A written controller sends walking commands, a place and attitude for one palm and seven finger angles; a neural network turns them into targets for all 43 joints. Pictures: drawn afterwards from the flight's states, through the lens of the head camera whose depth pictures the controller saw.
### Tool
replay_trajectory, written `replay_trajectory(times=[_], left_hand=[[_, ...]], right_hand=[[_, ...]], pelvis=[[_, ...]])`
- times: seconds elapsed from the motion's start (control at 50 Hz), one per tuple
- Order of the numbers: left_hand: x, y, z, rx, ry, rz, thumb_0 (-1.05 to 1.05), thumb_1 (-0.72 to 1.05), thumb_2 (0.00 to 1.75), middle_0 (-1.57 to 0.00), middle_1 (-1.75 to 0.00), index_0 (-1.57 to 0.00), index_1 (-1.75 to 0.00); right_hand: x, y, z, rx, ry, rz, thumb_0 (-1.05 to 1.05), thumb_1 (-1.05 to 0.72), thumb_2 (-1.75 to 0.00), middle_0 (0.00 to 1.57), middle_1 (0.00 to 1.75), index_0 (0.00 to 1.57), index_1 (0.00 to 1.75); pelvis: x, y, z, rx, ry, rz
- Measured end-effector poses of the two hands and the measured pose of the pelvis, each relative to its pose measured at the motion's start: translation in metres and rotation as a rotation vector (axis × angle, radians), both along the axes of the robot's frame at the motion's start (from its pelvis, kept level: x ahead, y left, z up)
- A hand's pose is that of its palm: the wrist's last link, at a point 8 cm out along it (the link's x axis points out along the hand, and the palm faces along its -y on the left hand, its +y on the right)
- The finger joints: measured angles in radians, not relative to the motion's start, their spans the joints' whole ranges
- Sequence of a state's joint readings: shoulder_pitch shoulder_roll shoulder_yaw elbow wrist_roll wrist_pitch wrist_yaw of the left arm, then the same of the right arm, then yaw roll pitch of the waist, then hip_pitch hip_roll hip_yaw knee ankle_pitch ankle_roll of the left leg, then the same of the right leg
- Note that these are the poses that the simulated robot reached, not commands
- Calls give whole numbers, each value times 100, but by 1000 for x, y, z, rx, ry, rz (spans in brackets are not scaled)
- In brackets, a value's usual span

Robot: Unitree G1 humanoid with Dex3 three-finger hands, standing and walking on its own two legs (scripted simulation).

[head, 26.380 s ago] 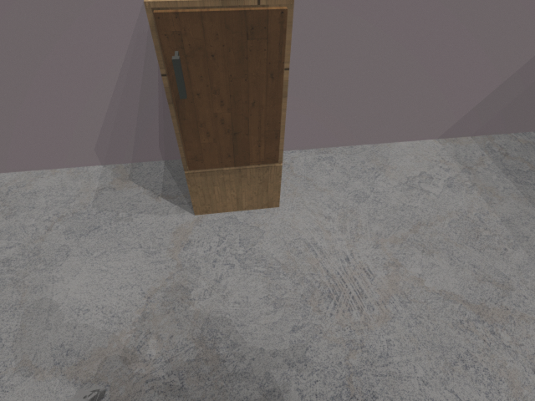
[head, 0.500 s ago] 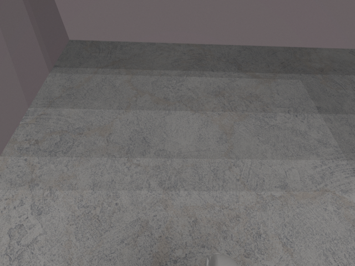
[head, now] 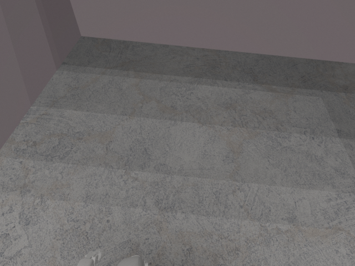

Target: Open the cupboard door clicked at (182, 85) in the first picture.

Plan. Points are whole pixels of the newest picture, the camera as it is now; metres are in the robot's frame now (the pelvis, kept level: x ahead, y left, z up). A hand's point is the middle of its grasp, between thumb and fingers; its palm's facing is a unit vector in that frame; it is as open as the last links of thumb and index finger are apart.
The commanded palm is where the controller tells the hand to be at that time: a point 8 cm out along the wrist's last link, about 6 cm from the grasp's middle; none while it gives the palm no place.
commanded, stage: turn to face it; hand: left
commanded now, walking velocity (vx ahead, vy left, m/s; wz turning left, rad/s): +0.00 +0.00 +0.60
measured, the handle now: out of the picture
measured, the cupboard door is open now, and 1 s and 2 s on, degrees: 46 46 46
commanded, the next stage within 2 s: none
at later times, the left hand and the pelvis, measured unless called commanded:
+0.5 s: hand out of the picture +0.08 +0.19 -0.15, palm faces +0.27 -0.91 -0.31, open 7.4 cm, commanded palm none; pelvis +0.05 -0.04 -0.01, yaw +16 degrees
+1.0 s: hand out of the picture -0.02 +0.18 -0.17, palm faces +0.60 -0.75 -0.27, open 7.4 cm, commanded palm none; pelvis +0.05 -0.04 +0.00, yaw +35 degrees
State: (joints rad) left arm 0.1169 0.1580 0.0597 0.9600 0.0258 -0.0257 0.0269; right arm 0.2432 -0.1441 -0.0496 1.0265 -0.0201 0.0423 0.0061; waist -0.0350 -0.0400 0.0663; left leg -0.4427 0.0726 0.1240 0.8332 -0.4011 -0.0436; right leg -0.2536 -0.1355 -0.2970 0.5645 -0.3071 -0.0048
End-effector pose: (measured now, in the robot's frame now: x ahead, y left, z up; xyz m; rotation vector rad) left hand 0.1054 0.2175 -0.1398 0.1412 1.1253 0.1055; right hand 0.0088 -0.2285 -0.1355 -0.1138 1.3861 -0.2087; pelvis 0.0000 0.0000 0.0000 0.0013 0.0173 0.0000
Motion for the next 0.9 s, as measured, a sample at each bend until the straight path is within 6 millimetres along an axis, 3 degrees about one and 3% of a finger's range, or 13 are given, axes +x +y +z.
replay_trajectory(times=[0.06, 0.12, 0.28, 0.44, 0.56, 0.72, 0.84, 0.9], left_hand=[[-9, 18, -18, -15, 27, 53, -2, 93, 90, -20, -30, -20, -30], [-20, 36, -26, 5, 91, 86, -1, 92, 90, -20, -30, -20, -30], [-27, 54, 4, 66, 104, 174, 0, 91, 90, -19, -30, -20, -30], [-28, 30, 20, 136, 42, 244, 0, 91, 90, -19, -30, -20, -30], [-60, -4, 29, 133, 81, 328, 0, 90, 90, -19, -30, -20, -30], [-103, -35, 19, 56, 141, 471, 0, 91, 90, -20, -30, -20, -30], [-151, -29, -6, 12, 182, 600, 0, 91, 90, -20, -30, -20, -30], [-168, -21, -12, 14, 225, 645, 0, 91, 90, -20, -30, -20, -30]], right_hand=[[50, -5, -2, -54, -92, 75, 0, -92, -89, 19, 30, 19, 29], [88, -6, 5, -92, -166, 125, 0, -92, -89, 19, 30, 20, 29], [136, -12, 20, -91, -191, 234, 0, -91, -89, 20, 30, 20, 30], [164, -37, -6, -21, -156, 303, 0, -90, -89, 20, 30, 20, 30], [195, -46, -8, 8, -129, 379, 0, -91, -89, 20, 30, 20, 30], [236, -20, 4, 21, -128, 527, 0, -91, -89, 19, 30, 19, 29], [271, 28, 4, 9, -206, 673, 0, -91, -89, 19, 30, 19, 29], [278, 45, 8, 4, -242, 721, 0, -91, -89, 19, 30, 20, 29]], pelvis=[[12, 11, -13, -23, 0, 32], [19, 14, -17, -17, 9, 53], [33, 6, 2, -18, 27, 121], [45, -31, -6, 7, 24, 226], [48, -48, 1, 31, 5, 317], [55, -54, 7, 46, 17, 445], [52, -39, -9, 16, 21, 538], [51, -37, -11, 18, 20, 573]])
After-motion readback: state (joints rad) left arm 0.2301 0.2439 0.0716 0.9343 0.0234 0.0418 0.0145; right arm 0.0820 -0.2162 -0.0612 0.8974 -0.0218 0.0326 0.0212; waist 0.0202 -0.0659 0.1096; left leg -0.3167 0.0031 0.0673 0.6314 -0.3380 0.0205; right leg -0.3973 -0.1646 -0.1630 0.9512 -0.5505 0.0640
